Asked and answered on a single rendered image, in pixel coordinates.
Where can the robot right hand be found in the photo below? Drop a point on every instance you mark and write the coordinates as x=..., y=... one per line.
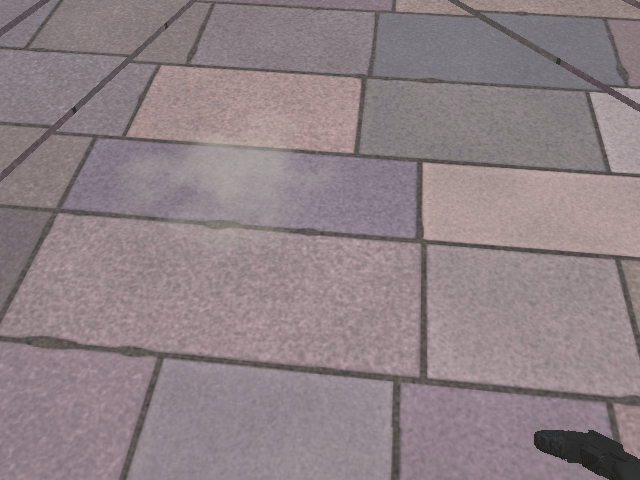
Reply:
x=596, y=452

